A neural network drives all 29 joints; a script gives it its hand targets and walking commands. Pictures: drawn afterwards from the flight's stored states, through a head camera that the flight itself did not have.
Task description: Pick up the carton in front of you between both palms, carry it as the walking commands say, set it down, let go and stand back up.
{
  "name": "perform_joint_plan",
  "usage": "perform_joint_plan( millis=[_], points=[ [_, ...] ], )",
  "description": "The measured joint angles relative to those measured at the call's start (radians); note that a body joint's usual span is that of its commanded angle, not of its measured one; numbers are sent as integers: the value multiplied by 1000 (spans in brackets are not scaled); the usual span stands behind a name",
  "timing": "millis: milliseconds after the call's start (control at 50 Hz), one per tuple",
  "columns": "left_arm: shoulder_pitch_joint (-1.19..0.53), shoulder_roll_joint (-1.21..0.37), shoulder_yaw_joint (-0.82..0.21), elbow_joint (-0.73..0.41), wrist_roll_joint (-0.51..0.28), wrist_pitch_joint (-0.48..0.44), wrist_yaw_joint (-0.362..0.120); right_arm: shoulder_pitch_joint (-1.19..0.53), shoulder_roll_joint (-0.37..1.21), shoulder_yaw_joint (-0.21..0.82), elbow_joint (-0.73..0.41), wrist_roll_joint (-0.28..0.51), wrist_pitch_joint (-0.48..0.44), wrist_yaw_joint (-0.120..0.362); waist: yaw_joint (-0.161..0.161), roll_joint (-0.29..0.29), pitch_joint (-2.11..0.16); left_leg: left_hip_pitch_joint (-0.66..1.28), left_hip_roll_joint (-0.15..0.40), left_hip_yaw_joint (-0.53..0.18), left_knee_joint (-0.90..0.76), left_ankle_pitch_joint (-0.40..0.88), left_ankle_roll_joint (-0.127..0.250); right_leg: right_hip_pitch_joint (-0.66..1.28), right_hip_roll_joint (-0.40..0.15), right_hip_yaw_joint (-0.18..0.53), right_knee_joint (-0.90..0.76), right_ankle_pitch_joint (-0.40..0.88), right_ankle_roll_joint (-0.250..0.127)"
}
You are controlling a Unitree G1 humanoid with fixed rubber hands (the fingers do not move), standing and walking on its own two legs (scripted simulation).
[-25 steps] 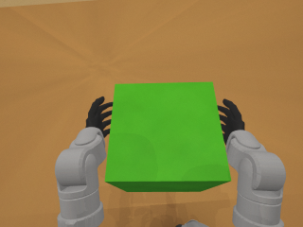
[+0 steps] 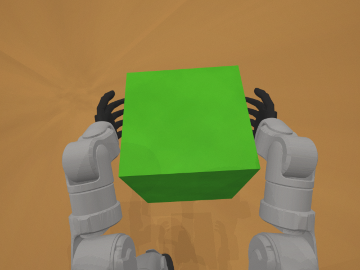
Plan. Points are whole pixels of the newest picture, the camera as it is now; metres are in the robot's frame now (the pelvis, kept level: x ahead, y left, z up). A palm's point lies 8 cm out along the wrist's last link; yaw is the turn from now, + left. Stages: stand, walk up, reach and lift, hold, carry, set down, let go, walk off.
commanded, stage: carry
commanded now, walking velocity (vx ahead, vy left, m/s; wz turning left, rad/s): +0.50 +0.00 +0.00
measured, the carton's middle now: (186, 144) +0.36 -0.01 +0.06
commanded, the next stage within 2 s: none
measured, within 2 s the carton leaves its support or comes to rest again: neither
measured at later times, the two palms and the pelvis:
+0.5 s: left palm (115, 25) +0.65 +0.15 +0.17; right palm (231, 15) +0.68 -0.15 +0.17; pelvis +0.32 -0.04 +0.04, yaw +2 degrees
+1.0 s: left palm out of the picture +0.97 +0.13 +0.20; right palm out of the picture +0.95 -0.17 +0.20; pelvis +0.62 +0.00 +0.07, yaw +0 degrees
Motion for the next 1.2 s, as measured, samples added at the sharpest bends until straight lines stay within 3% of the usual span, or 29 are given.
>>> perform_joint_plan(
  millis=[60,120,240,320,360,380,440,480,520,640,760,800,820,880,940,1000,1080,1140,1200],
  points=[
    [23,-38,17,-30,10,-6,-2,44,4,4,-35,21,-8,-3,-25,18,40,80,-5,-21,-75,-12,-10,-200,30,42,262,45,-25],
    [38,-69,14,-79,24,-31,-6,69,1,1,-84,48,-32,-4,-29,28,66,161,0,-37,-152,-26,-12,-348,18,41,230,84,-30],
    [63,-58,-24,-157,22,-60,4,67,-11,15,-139,75,-58,-3,-20,22,41,318,8,-65,-245,-96,-41,-479,-20,10,-100,169,-15],
    [53,-31,-41,-148,13,-40,5,52,-22,25,-135,64,-35,-1,17,28,-10,425,27,-74,-247,-185,-74,-396,0,-61,-398,248,-28],
    [27,-25,-54,-102,7,-30,6,50,-42,19,-123,56,-16,4,55,43,-23,423,59,-69,-92,-244,-80,-318,29,-97,-463,282,-35],
    [16,-25,-61,-75,10,-29,11,49,-53,16,-110,54,-9,8,78,53,-25,379,70,-92,59,-206,-80,-308,38,-105,-426,247,-39],
    [7,-25,-66,-20,6,-4,30,52,-54,-2,-71,38,15,12,133,38,-25,185,17,-175,523,-157,-65,-249,49,-95,-422,158,-50],
    [11,-23,-60,-7,-5,3,38,49,-28,-24,-64,17,26,13,150,28,-18,74,5,-176,638,-116,-54,-194,51,-85,-476,156,-42],
    [8,-21,-49,-6,-17,0,39,43,-4,-41,-71,-3,23,14,155,24,-11,-15,11,-166,629,-80,-49,-137,51,-78,-530,148,-47],
    [-31,-16,-36,-6,-34,-19,38,32,-5,-32,-101,-19,2,8,140,28,-32,-173,50,-140,397,-27,-64,5,48,-59,-634,97,-38],
    [-37,-20,-33,43,1,3,18,29,-25,-27,-51,-9,30,17,99,19,-90,-103,38,-63,37,41,-50,153,25,-35,-661,-15,2],
    [-31,-9,-23,50,10,11,10,13,-21,-19,-10,-6,29,17,70,3,-92,-26,8,-26,-52,79,-30,156,-4,-41,-538,-78,10],
    [-23,1,-18,53,10,12,4,6,-15,-11,14,-10,22,12,50,-7,-88,-14,1,-16,-25,60,-22,113,-22,-34,-401,-50,11],
    [0,2,1,60,7,14,-2,14,-4,2,43,-7,18,0,-9,10,-64,37,-6,-30,-13,-17,-12,-95,24,41,88,-11,-5],
    [6,-36,19,39,27,8,-3,44,-14,4,18,21,10,-9,-29,19,-38,113,-5,-48,-84,-27,-24,-267,33,43,238,39,-24],
    [10,-56,16,-7,41,-10,1,43,-22,0,-13,48,-9,-12,-30,21,-22,185,1,-60,-147,-42,-27,-386,12,33,166,76,-22],
    [13,-42,-1,-56,36,-23,10,19,-28,5,-36,63,-23,-13,-20,20,-35,276,7,-72,-209,-81,-43,-453,-20,16,-70,134,-5],
    [13,-24,-10,-54,30,-13,9,6,-27,12,-28,53,-14,-12,-2,23,-64,350,17,-82,-235,-130,-67,-421,-23,-13,-285,188,-5],
    [-6,-15,-18,-9,23,3,2,5,-33,5,-12,33,8,-3,35,38,-91,398,50,-88,-159,-219,-91,-313,11,-77,-467,235,-25]
  ],
)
